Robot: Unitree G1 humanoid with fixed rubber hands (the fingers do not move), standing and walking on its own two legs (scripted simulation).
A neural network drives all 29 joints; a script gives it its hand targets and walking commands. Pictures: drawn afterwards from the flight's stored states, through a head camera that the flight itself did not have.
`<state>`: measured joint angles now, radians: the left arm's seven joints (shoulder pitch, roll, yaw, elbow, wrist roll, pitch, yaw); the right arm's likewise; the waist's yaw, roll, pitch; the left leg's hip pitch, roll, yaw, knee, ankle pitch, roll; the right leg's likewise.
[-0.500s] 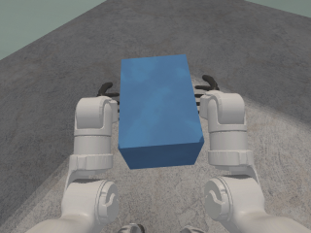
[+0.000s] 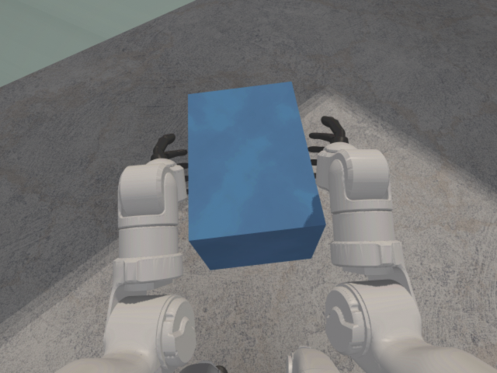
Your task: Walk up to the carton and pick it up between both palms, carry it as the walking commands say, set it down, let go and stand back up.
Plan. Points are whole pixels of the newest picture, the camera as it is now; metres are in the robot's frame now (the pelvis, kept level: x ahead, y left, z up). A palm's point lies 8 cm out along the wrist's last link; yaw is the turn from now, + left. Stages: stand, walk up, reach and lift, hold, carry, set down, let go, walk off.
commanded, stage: carry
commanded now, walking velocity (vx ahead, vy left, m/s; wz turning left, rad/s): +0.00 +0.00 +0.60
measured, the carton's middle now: (250, 177) +0.42 +0.00 +0.02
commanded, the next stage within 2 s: none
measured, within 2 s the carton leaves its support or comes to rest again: neither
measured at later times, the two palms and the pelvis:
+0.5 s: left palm (95, 246) +0.26 +0.19 +0.12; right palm (291, 177) +0.35 -0.05 +0.13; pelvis -0.07 -0.02 +0.00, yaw +19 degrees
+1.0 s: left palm out of the picture +0.08 +0.25 +0.11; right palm (214, 268) +0.24 +0.05 +0.11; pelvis -0.15 -0.05 +0.00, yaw +36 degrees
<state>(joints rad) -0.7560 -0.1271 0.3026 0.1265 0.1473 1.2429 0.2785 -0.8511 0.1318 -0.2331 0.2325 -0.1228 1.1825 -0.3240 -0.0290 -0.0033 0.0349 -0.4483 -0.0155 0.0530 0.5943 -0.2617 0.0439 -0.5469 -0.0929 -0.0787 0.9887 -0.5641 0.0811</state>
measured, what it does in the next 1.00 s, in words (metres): walks backwards, turning left: right foot, then left foot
